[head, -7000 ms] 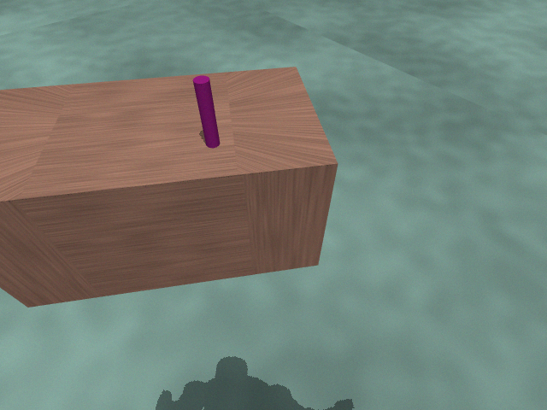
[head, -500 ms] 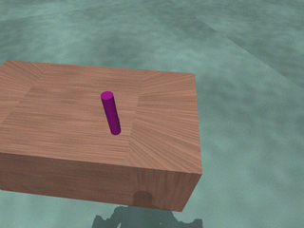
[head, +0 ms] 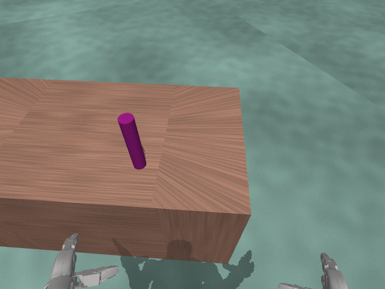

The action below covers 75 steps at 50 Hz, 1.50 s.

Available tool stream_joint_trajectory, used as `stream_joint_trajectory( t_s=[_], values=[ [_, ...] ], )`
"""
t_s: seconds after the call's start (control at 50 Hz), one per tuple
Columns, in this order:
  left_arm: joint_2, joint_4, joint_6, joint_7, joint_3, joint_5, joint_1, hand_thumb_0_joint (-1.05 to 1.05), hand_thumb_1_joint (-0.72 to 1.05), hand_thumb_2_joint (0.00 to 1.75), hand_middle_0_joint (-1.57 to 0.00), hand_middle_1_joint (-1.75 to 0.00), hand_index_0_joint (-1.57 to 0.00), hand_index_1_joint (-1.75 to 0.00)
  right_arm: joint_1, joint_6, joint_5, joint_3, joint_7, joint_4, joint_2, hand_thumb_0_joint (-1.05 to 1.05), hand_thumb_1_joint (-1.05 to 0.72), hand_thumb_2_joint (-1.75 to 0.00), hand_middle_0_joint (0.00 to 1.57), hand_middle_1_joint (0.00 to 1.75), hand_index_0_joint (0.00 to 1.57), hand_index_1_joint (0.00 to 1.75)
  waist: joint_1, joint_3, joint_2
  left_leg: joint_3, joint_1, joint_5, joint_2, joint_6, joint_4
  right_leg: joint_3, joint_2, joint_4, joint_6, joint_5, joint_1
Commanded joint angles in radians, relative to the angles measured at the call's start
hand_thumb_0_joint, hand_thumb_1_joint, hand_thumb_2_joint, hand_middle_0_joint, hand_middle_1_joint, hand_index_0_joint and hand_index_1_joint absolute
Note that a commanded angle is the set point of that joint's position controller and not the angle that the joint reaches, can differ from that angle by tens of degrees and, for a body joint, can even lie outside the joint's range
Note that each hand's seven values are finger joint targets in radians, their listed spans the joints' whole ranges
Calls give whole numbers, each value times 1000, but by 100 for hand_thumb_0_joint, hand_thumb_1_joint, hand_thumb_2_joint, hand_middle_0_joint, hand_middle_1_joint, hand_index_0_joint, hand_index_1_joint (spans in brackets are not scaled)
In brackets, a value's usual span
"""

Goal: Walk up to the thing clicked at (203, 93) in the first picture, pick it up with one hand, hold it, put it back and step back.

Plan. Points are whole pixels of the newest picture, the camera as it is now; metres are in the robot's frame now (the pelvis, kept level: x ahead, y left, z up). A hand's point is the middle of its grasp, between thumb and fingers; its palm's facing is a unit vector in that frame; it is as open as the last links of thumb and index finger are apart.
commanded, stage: rise first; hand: left
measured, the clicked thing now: (133, 144) +0.51 +0.23 -0.07
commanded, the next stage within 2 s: go down in 0.90 s
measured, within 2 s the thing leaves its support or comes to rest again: neither
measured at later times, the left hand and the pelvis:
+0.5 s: hand (87, 257) +0.19 +0.26 -0.06, palm faces +0.26 -0.91 -0.34, open 17.4 cm; pelvis +0.01 +0.00 +0.00, yaw +0 degrees
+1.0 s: hand (83, 256) +0.18 +0.25 -0.04, palm faces +0.28 -0.90 -0.34, open 17.5 cm; pelvis +0.01 +0.00 +0.00, yaw +0 degrees
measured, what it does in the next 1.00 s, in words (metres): stands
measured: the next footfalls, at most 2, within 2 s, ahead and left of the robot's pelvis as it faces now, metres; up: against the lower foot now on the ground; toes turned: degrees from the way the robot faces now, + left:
none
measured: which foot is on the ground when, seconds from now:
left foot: down 0.00-1.00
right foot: down 0.00-1.00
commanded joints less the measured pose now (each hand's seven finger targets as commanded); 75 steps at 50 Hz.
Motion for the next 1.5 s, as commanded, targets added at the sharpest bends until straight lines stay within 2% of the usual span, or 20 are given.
stream_joint_trajectory(
  t_s=[0.0,0.08,0.32,0.36,0.44,0.48,0.64,0.68,0.72,1.0,1.02,1.06,1.1,1.14,1.16,1.26,1.36,1.38,1.44,1.48],
  values=[
    [199,-231,-42,26,65,-2,-91,0,-38,9,-5,-5,-4,-5,-133,-43,1,-35,-10,-224,-152,0,38,-8,5,5,5,5,16,-114,15,42,91,112,-25,17,-66,-46,23,-75,-29,144,12],
    [205,-317,-55,35,76,6,-52,0,-55,4,-5,-5,-5,-5,-78,-56,-7,-41,-20,-250,-145,0,47,-6,5,5,5,5,15,-135,18,41,124,165,-26,22,-49,-42,18,-68,-27,200,37],
    [179,-455,-51,31,81,8,78,0,-56,4,-4,-5,-4,-5,60,-50,-14,-18,-22,-328,-114,0,53,-4,5,5,5,5,4,-105,13,46,170,222,-23,19,-66,-53,24,-83,-27,259,74],
    [160,-473,-50,25,71,5,65,0,-55,4,-4,-5,-4,-5,59,-50,-14,11,-17,-328,-78,0,54,-4,5,5,5,5,8,-65,16,48,158,196,-23,19,-73,-55,24,-90,-27,233,64],
    [186,-497,-45,23,101,1,82,0,-54,4,-4,-5,-4,-5,70,-52,-15,-37,-17,-325,-128,0,55,-4,5,5,5,5,4,-46,37,46,161,181,-21,18,-84,-56,24,-95,-31,218,60],
    [162,-533,-47,18,88,0,85,0,-53,3,-4,-5,-4,-4,41,-60,-14,-1,-10,-365,-95,0,55,-4,5,5,5,5,10,-69,36,42,175,198,-17,16,-83,-59,29,-90,-32,227,82],
    [169,-558,-45,18,104,1,138,0,-57,5,-5,-5,-4,-6,48,-62,-22,-19,-13,-356,-107,0,53,-5,5,5,5,5,15,-62,6,43,180,215,-18,21,-79,-59,26,-100,-27,243,92],
    [157,-598,-50,13,98,1,129,0,-58,5,-5,-6,-5,-6,52,-59,-21,18,-6,-352,-63,0,52,-5,5,5,5,5,23,-81,21,48,193,228,-23,24,-77,-55,20,-99,-25,264,109],
    [172,-601,-52,17,111,0,129,0,-56,5,-5,-5,-4,-6,10,-63,-22,-22,-16,-409,-127,0,53,-5,5,5,5,5,15,-98,-14,45,204,241,-20,24,-76,-55,24,-97,-23,273,115],
    [181,-665,-69,5,124,-3,145,0,-61,0,-9,-6,-10,-5,33,-64,-22,-12,-10,-390,-104,0,51,-4,5,5,5,5,11,-39,19,50,192,163,-27,28,-97,-55,18,-125,-25,202,93],
    [66,-739,-79,-19,106,-35,105,0,-61,2,-8,-8,-8,-8,33,-63,-35,21,6,-377,-46,0,48,-6,5,5,5,5,8,-39,7,41,141,150,-31,29,-52,-52,19,-102,-22,184,64],
    [149,-663,-75,-28,184,-38,157,0,-61,3,-8,-9,-8,-9,24,-67,-34,-38,1,-415,-124,0,48,-6,5,5,5,5,6,-56,-43,39,143,131,-31,32,-47,-52,18,-106,-16,157,63],
    [161,-680,-83,-42,175,-23,148,0,-61,3,-7,-9,-8,-8,37,-63,-32,11,11,-422,-65,0,48,-6,5,5,5,5,16,-40,-27,42,125,107,-36,33,-43,-47,13,-108,-19,131,51],
    [146,-672,-87,-53,160,-18,158,0,-61,4,-7,-9,-8,-9,73,-58,-34,-24,10,-403,-95,0,50,-5,5,5,5,5,3,-21,1,38,118,82,-35,29,-49,-52,19,-95,-24,109,25],
    [156,-673,-92,-57,173,-23,118,0,-61,3,-8,-9,-8,-9,77,-57,-36,-53,8,-384,-119,0,51,-5,5,5,5,5,-9,-33,14,35,122,82,-32,27,-43,-52,20,-84,-25,114,17],
    [208,-612,-155,-73,239,-42,-74,0,-61,5,-6,-9,-7,-9,19,-77,-37,-27,10,-369,-81,0,50,-5,5,5,5,5,-24,-52,-18,23,81,52,-30,32,11,-45,9,-48,-15,97,-33],
    [321,-467,-246,-163,315,-83,-247,0,-60,7,-5,-10,-7,-9,27,-95,-33,-53,3,-350,-122,0,50,-5,5,5,5,5,-56,-135,6,10,40,24,-26,34,86,-37,5,36,-19,91,-95],
    [302,-441,-264,-189,307,-97,-282,0,-59,7,-5,-10,-6,-9,29,-97,-34,-17,9,-353,-88,0,50,-6,5,5,5,5,-53,-142,0,7,21,26,-25,34,107,-39,6,57,-18,92,-111],
    [392,-346,-295,-256,362,-132,-345,0,-57,8,-4,-8,-5,-8,47,-98,-28,-58,5,-321,-138,0,49,-6,5,5,5,5,-42,-191,71,3,-12,22,-27,29,141,-35,6,106,-27,85,-156],
    [403,-283,-305,-300,373,-154,-360,0,-55,8,-4,-8,-5,-8,43,-101,-25,-30,14,-365,-123,0,48,-6,5,5,5,5,-27,-195,65,-3,-46,3,-24,28,148,-42,13,121,-30,61,-165]
  ],
)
